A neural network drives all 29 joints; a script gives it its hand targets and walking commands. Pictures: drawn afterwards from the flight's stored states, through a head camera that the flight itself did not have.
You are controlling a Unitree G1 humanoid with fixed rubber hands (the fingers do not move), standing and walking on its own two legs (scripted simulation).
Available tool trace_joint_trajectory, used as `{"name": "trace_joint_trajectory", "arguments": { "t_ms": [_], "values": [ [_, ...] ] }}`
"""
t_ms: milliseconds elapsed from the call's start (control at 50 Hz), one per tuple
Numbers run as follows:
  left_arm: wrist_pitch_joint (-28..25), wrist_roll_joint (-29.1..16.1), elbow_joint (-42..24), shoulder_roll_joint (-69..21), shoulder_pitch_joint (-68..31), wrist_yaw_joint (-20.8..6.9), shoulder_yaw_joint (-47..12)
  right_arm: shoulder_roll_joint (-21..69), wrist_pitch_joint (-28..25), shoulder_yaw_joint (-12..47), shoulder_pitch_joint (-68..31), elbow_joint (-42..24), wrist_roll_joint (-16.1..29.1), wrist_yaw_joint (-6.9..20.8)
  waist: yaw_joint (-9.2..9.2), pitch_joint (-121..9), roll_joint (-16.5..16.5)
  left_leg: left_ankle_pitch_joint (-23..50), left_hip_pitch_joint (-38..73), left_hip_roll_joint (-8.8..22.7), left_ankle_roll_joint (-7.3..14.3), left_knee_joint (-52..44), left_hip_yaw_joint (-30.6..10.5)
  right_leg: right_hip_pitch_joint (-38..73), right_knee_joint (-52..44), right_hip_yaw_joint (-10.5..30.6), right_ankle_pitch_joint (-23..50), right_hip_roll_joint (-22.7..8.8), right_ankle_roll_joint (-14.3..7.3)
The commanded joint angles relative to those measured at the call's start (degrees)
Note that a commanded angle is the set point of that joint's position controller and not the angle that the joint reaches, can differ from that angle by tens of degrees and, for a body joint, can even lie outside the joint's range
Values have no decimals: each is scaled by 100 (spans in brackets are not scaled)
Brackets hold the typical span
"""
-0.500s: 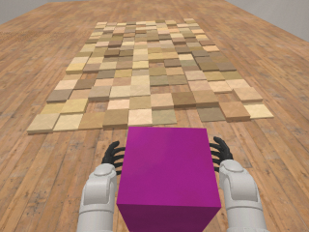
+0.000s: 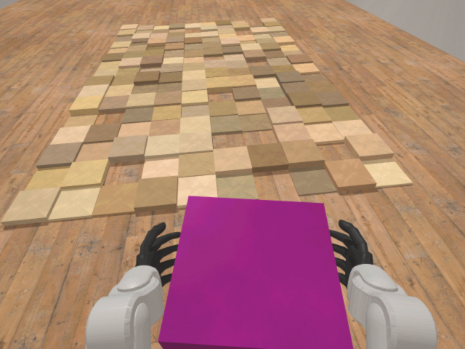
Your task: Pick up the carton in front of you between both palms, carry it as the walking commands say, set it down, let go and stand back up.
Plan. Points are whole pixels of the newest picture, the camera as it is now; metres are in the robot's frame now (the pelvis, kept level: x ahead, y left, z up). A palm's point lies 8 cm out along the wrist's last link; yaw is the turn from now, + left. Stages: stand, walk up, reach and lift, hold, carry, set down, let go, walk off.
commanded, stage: carry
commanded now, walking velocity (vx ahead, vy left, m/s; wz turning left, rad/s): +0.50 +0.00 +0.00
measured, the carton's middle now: (250, 295) +0.24 +0.00 +0.02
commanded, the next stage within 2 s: none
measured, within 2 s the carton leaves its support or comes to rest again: neither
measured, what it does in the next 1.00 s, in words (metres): walks ahead: right foot, then left foot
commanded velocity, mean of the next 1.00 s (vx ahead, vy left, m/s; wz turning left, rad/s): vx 0.50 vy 0.00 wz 0.00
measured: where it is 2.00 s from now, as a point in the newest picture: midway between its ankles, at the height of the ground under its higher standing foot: (247, 180)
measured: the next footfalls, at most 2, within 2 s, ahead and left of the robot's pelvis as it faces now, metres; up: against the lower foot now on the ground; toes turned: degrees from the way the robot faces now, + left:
right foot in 0.32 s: +0.38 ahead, -0.13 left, +0.00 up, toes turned -11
left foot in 0.82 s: +0.73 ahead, +0.09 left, +0.00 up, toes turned +14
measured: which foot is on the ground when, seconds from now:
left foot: down 0.00-0.32, up 0.34-0.80, down 0.82-1.00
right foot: up 0.00-0.30, down 0.32-0.82, up 0.84-1.00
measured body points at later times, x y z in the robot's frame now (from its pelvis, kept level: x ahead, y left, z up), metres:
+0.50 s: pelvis +0.31 -0.06 +0.01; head +0.33 -0.07 +0.46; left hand +0.54 +0.12 +0.07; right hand +0.57 -0.19 +0.07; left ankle +0.23 +0.07 -0.65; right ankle +0.34 -0.12 -0.74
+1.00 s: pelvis +0.66 +0.01 +0.01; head +0.67 +0.02 +0.46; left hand +0.91 +0.15 +0.07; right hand +0.90 -0.15 +0.08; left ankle +0.69 +0.08 -0.74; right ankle +0.57 -0.11 -0.64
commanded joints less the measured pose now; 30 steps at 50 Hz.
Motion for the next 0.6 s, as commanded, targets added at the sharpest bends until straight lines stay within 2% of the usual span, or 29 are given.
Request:
{"name": "trace_joint_trajectory", "arguments": {
  "t_ms": [0, 60, 120, 160, 220, 260, 280, 300, 320, 340, 360, 380, 400, 420, 460, 500, 580],
  "values": [
    [-173, -1412, -467, -3969, -2375, -383, -3301, 4152, 26, 3258, -2326, -574, 1450, 307, -55, -493, 379, -600, 1501, 1860, 451, -1948, -2254, -1386, -317, 115, 616, -387, 40],
    [-215, -1091, -201, -3882, -1983, -244, -3100, 4003, 38, 3318, -2136, -482, 1529, 333, -65, -293, 502, -150, 1593, 1655, 374, -2077, -1682, -1335, -1407, -179, 1078, -244, 186],
    [-247, -951, -189, -3885, -1797, -202, -3113, 3942, 23, 3349, -1977, -463, 1567, 409, -85, -37, 681, 539, 1666, 1440, 272, -1971, -1140, -1147, -2346, -469, 1585, -93, 196],
    [-277, -964, -367, -3954, -1814, -255, -3256, 3992, -12, 3387, -1852, -483, 1545, 494, -100, 139, 857, 990, 1688, 1327, 237, -1861, -836, -934, -2738, -673, 1751, -1, 179],
    [-300, -1076, -644, -4021, -1944, -414, -3505, 4098, -57, 3444, -1759, -542, 1460, 628, -114, 332, 1033, 1441, 1866, 1346, 198, -1676, -661, -593, -3128, -859, 1840, 21, 58],
    [-310, -1148, -709, -4001, -1962, -509, -3594, 4104, -69, 3501, -1789, -617, 1417, 689, -61, 174, 1086, 2414, 1923, 1316, 97, -973, -413, 105, -3308, -1133, 1622, 231, -52],
    [-316, -1168, -665, -3976, -1869, -538, -3608, 4077, -65, 3517, -1775, -647, 1398, 699, 24, -110, 950, 2922, 1746, 1129, -34, -132, -87, 961, -3487, -1407, 1409, 513, -74],
    [-322, -1176, -624, -3954, -1789, -560, -3595, 4018, -59, 3526, -1666, -649, 1371, 698, 100, -570, 655, 2703, 1099, 921, -213, 1009, 68, 2262, -3459, -1215, 1132, 438, -104],
    [-323, -1154, -589, -3896, -1691, -578, -3561, 3964, -42, 3567, -1631, -731, 1357, 695, 211, -1037, -302, 1361, -251, 570, -471, 2641, -22, 3455, -4086, 936, -356, -906, -487],
    [-342, -1230, -536, -3977, -1713, -622, -3613, 4001, -27, 3614, -1668, -869, 1345, 713, 172, -1320, -1772, -1189, -1809, -100, -644, 4233, -414, 4369, -4877, 3292, -338, -2165, -1209],
    [-365, -1328, -609, -4207, -1645, -678, -3653, 4172, -42, 3695, -1728, -848, 1418, 755, 138, -1161, -1433, -1327, -2159, 185, -441, 4894, -1190, 3996, -4997, 3236, 685, -2132, -1241],
    [-410, -1388, -681, -4454, -1772, -741, -3758, 4431, -86, 3757, -1783, -828, 1436, 808, 134, -1099, -1034, -1144, -2209, 434, -276, 5042, -1306, 3641, -4833, 2567, 1387, -1945, -1140],
    [-464, -1419, -708, -4670, -1922, -797, -3819, 4660, -143, 3787, -1818, -747, 1436, 858, 111, -1113, -381, -773, -2090, 645, -196, 4771, -1391, 3304, -4780, 2030, 1598, -1808, -962],
    [-519, -1430, -752, -4822, -2045, -842, -3882, 4852, -208, 3804, -1798, -673, 1401, 899, 86, -1002, -101, -464, -1882, 786, -177, 4349, -1432, 2886, -4905, 1566, 1684, -1663, -770],
    [-582, -1457, -733, -4904, -1988, -907, -3966, 4984, -317, 3794, -1553, -594, 1265, 908, 72, -964, -327, -148, -1627, 728, -203, 3725, -1215, 2594, -5120, 923, 1372, -1485, -593],
    [-605, -1445, -696, -4782, -1868, -949, -3986, 4938, -389, 3756, -1404, -531, 1134, 866, 77, -749, -476, 66, -1688, 686, -288, 3068, -1010, 2503, -5340, 560, 1133, -1365, -610],
    [-557, -1434, -760, -4337, -1707, -927, -3920, 4642, -368, 3754, -1341, -672, 1099, 750, 75, -179, -560, 746, -1973, 593, -431, 1713, -624, 2626, -5473, -19, 1644, -1103, -603]
  ]
}}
